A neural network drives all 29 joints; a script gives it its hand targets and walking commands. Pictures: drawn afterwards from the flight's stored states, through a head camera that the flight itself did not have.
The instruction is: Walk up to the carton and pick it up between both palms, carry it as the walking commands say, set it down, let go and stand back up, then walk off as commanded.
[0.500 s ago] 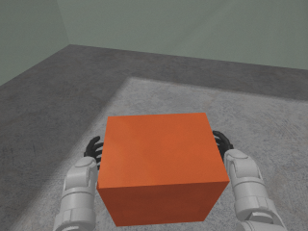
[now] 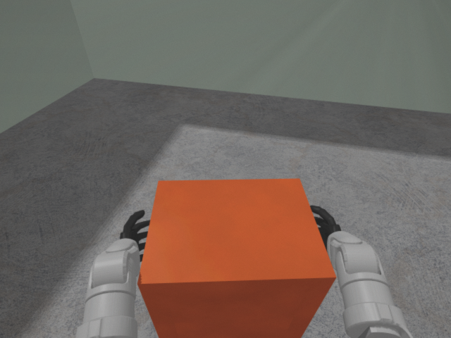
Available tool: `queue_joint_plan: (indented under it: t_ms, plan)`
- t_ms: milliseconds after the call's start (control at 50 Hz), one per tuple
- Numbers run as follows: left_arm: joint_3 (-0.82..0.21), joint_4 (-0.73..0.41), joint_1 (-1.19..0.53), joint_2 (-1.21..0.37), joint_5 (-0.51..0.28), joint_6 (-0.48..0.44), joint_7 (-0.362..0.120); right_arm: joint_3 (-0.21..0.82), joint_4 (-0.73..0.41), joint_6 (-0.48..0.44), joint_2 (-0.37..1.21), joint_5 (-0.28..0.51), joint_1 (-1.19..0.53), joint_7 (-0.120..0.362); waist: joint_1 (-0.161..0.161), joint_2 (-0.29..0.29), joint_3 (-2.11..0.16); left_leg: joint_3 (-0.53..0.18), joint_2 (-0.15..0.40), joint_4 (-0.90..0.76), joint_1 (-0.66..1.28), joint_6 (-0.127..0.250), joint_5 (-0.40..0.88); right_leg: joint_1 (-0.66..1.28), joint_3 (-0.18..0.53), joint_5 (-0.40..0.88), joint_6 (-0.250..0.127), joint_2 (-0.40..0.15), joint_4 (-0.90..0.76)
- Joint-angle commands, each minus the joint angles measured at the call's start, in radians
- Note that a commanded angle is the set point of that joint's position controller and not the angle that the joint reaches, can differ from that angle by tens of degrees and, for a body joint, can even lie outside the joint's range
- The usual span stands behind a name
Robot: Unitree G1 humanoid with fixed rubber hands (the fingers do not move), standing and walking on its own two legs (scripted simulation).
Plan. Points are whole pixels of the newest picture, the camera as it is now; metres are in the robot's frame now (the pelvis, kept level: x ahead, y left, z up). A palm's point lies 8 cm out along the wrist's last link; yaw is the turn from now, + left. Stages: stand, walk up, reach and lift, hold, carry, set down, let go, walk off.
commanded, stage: reach and lift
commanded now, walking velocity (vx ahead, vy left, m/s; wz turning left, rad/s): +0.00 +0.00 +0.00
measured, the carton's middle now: (230, 266) +0.30 +0.00 -0.02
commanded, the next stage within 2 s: hold in 0.78 s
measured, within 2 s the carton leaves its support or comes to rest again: neither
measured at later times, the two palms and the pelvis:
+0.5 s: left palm (130, 254) +0.28 +0.19 +0.04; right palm (330, 249) +0.29 -0.19 +0.04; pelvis +0.01 +0.00 +0.00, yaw +0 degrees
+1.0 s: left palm (131, 252) +0.28 +0.18 +0.04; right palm (334, 251) +0.29 -0.19 +0.04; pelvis +0.00 +0.00 +0.00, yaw +0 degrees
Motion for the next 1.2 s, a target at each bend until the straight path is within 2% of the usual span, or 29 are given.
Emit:
queue_joint_plan:
  t_ms: [0, 20, 60, 80, 120, 200, 240, 260, 300, 320, 340, 380, 400, 440, 520, 560, 640, 680, 740, 780, 820, 860, 920, 940, 980, 1020, 1100, 1120, 1180]
  plan:
    - [-0.573, -0.083, -0.586, -0.919, -0.206, -0.062, -0.309, 0.465, -0.266, -0.031, 1.038, 0.192, -0.58, 0.176, -0.026, -0.066, -0.189, 0.111, -0.116, -0.084, 0.122, 0.027, 0.113, 0.132, 0.02, 0.185, 0.015, 0.074, -0.055]
    - [-0.625, -0.177, -0.687, -0.941, -0.218, -0.071, -0.303, 0.469, -0.291, -0.048, 1.067, 0.202, -0.609, 0.177, -0.02, 0.018, -0.26, 0.107, -0.118, -0.077, 0.113, 0.016, 0.104, 0.178, 0.037, 0.202, -0.003, 0.073, -0.04]
    - [-0.593, -0.134, -0.589, -0.903, -0.215, -0.072, -0.302, 0.497, -0.334, -0.042, 1.037, 0.216, -0.609, 0.171, -0.007, -0.074, -0.216, 0.099, -0.113, -0.071, 0.119, 0.031, 0.146, 0.152, 0.028, 0.231, 0.016, 0.073, -0.041]
    - [-0.64, -0.186, -0.622, -0.948, -0.239, -0.073, -0.302, 0.506, -0.378, -0.048, 1.05, 0.223, -0.593, 0.164, -0.039, -0.008, -0.263, 0.096, -0.116, -0.065, 0.136, 0.023, 0.188, 0.195, 0.03, 0.281, 0.01, 0.075, -0.031]
    - [-0.608, -0.166, -0.551, -0.912, -0.219, -0.062, -0.294, 0.497, -0.331, -0.033, 1.046, 0.216, -0.558, 0.168, -0.012, -0.058, -0.22, 0.102, -0.118, -0.08, 0.13, 0.028, 0.196, 0.191, 0.028, 0.299, 0.02, 0.081, -0.046]
    - [-0.629, -0.189, -0.521, -0.912, -0.209, -0.058, -0.287, 0.493, -0.287, -0.016, 1.033, 0.206, -0.432, 0.163, -0.038, 0.0, -0.194, 0.094, -0.118, -0.094, 0.165, 0.025, 0.237, 0.169, 0.027, 0.339, 0.009, 0.079, -0.057]
    - [-0.615, -0.201, -0.496, -0.899, -0.199, -0.052, -0.288, 0.482, -0.323, -0.022, 1.005, 0.196, -0.436, 0.157, -0.014, 0.008, -0.225, 0.091, -0.122, -0.08, 0.152, 0.015, 0.261, 0.213, 0.039, 0.36, 0.003, 0.085, -0.051]
    - [-0.589, -0.174, -0.475, -0.871, -0.178, -0.05, -0.286, 0.463, -0.299, -0.015, 1.0, 0.176, -0.425, 0.16, -0.017, -0.053, -0.183, 0.095, -0.117, -0.096, 0.155, 0.022, 0.21, 0.188, 0.022, 0.298, 0.015, 0.088, -0.061]
    - [-0.685, -0.275, -0.488, -0.908, -0.227, -0.064, -0.279, 0.536, -0.367, -0.03, 1.037, 0.214, -0.381, 0.15, -0.03, 0.015, -0.253, 0.086, -0.121, -0.071, 0.209, 0.014, 0.374, 0.199, 0.042, 0.476, 0.008, 0.086, -0.044]
    - [-0.683, -0.295, -0.483, -0.912, -0.236, -0.065, -0.286, 0.532, -0.399, -0.026, 1.02, 0.203, -0.392, 0.151, -0.037, -0.051, -0.272, 0.088, -0.123, -0.077, 0.195, 0.02, 0.319, 0.231, 0.034, 0.414, 0.014, 0.095, -0.049]
    - [-0.679, -0.285, -0.458, -0.918, -0.222, -0.059, -0.28, 0.535, -0.407, -0.03, 1.02, 0.218, -0.404, 0.154, -0.031, 0.034, -0.285, 0.087, -0.118, -0.073, 0.191, 0.013, 0.35, 0.236, 0.044, 0.446, 0.007, 0.088, -0.044]
    - [-0.656, -0.269, -0.438, -0.89, -0.205, -0.06, -0.272, 0.52, -0.383, -0.026, 1.012, 0.197, -0.392, 0.149, -0.023, -0.052, -0.219, 0.079, -0.114, -0.084, 0.163, 0.023, 0.311, 0.202, 0.036, 0.398, 0.016, 0.094, -0.045]
    - [-0.67, -0.288, -0.41, -0.884, -0.205, -0.06, -0.266, 0.544, -0.42, -0.029, 1.005, 0.215, -0.38, 0.146, -0.017, 0.012, -0.215, 0.076, -0.113, -0.082, 0.173, 0.02, 0.316, 0.221, 0.047, 0.4, 0.002, 0.09, -0.047]
    - [-0.681, -0.298, -0.444, -0.881, -0.225, -0.071, -0.27, 0.563, -0.435, -0.031, 0.994, 0.208, -0.406, 0.141, -0.035, -0.055, -0.209, 0.075, -0.114, -0.082, 0.177, 0.031, 0.24, 0.175, 0.038, 0.315, 0.007, 0.088, -0.048]
    - [-0.713, -0.326, -0.484, -0.872, -0.241, -0.068, -0.269, 0.561, -0.435, -0.032, 0.994, 0.209, -0.37, 0.13, -0.048, 0.011, -0.202, 0.072, -0.117, -0.072, 0.162, 0.022, 0.238, 0.194, 0.042, 0.33, -0.001, 0.082, -0.042]
    - [-0.673, -0.295, -0.423, -0.843, -0.227, -0.072, -0.27, 0.576, -0.462, -0.029, 0.98, 0.213, -0.424, 0.132, -0.029, -0.085, -0.186, 0.073, -0.112, -0.079, 0.169, 0.039, 0.214, 0.158, 0.033, 0.292, 0.014, 0.082, -0.048]
    - [-0.618, -0.206, -0.523, -0.823, -0.193, -0.061, -0.279, 0.506, -0.381, -0.02, 0.947, 0.179, -0.476, 0.133, -0.018, 0.012, -0.074, 0.097, -0.118, -0.104, 0.053, 0.039, -0.043, 0.14, 0.037, 0.035, -0.007, 0.073, -0.063]
    - [-0.598, -0.16, -0.533, -0.812, -0.185, -0.066, -0.285, 0.506, -0.33, -0.016, 0.969, 0.178, -0.485, 0.139, -0.017, -0.071, -0.027, 0.105, -0.121, -0.101, 0.054, 0.049, -0.104, 0.1, 0.032, -0.067, 0.002, 0.071, -0.079]
    - [-0.594, -0.19, -0.601, -0.8, -0.198, -0.091, -0.293, 0.52, -0.342, -0.031, 1.006, 0.195, -0.555, 0.15, -0.003, -0.1, -0.013, 0.112, -0.118, -0.092, 0.067, 0.06, -0.143, 0.037, 0.029, -0.156, 0.002, 0.065, -0.09]
    - [-0.623, -0.164, -0.577, -0.827, -0.196, -0.086, -0.289, 0.532, -0.345, -0.038, 0.998, 0.208, -0.563, 0.147, -0.005, -0.011, -0.047, 0.102, -0.111, -0.098, 0.064, 0.052, -0.115, 0.069, 0.036, -0.1, -0.006, 0.064, -0.07]
    - [-0.582, -0.118, -0.558, -0.803, -0.187, -0.081, -0.295, 0.492, -0.321, -0.028, 0.991, 0.178, -0.56, 0.14, -0.002, -0.084, -0.017, 0.112, -0.113, -0.093, 0.083, 0.056, -0.11, 0.067, 0.038, -0.109, 0.0, 0.063, -0.094]
    - [-0.624, -0.153, -0.599, -0.836, -0.198, -0.086, -0.301, 0.498, -0.31, -0.041, 1.015, 0.176, -0.53, 0.139, -0.027, -0.031, -0.077, 0.105, -0.111, -0.086, 0.104, 0.048, -0.083, 0.066, 0.043, -0.069, -0.008, 0.063, -0.082]
    - [-0.66, -0.201, -0.566, -0.828, -0.222, -0.098, -0.305, 0.532, -0.357, -0.039, 1.023, 0.179, -0.475, 0.139, -0.025, -0.086, -0.123, 0.096, -0.109, -0.083, 0.147, 0.051, 0.002, 0.086, 0.037, 0.017, 0.002, 0.071, -0.074]
    - [-0.655, -0.194, -0.51, -0.853, -0.208, -0.091, -0.305, 0.563, -0.438, -0.047, 1.006, 0.201, -0.501, 0.137, -0.02, -0.013, -0.095, 0.104, -0.116, -0.085, 0.099, 0.047, 0.046, 0.112, 0.032, 0.092, 0.003, 0.068, -0.062]
    - [-0.661, -0.208, -0.403, -0.837, -0.211, -0.077, -0.299, 0.583, -0.453, -0.033, 1.009, 0.214, -0.443, 0.13, -0.008, -0.089, -0.185, 0.097, -0.114, -0.083, 0.156, 0.052, 0.14, 0.204, 0.029, 0.207, 0.02, 0.074, -0.063]
    - [-0.662, -0.256, -0.37, -0.83, -0.197, -0.069, -0.29, 0.583, -0.415, -0.019, 1.014, 0.206, -0.324, 0.124, -0.001, -0.03, -0.158, 0.09, -0.115, -0.09, 0.177, 0.041, 0.226, 0.175, 0.038, 0.304, 0.01, 0.074, -0.062]
    - [-0.711, -0.357, -0.334, -0.821, -0.226, -0.071, -0.285, 0.649, -0.505, -0.014, 1.023, 0.226, -0.289, 0.111, -0.021, -0.109, -0.253, 0.079, -0.125, -0.083, 0.199, 0.047, 0.305, 0.254, 0.035, 0.466, 0.032, 0.078, -0.046]
    - [-0.698, -0.375, -0.312, -0.806, -0.208, -0.066, -0.278, 0.623, -0.511, -0.015, 0.993, 0.215, -0.265, 0.106, -0.021, -0.048, -0.244, 0.079, -0.124, -0.095, 0.198, 0.037, 0.345, 0.253, 0.037, 0.488, 0.023, 0.082, -0.047]
    - [-0.764, -0.447, -0.319, -0.811, -0.25, -0.074, -0.272, 0.659, -0.584, -0.031, 0.997, 0.237, -0.259, 0.098, -0.038, -0.066, -0.289, 0.073, -0.127, -0.068, 0.234, 0.036, 0.369, 0.257, 0.04, 0.487, 0.021, 0.089, -0.037]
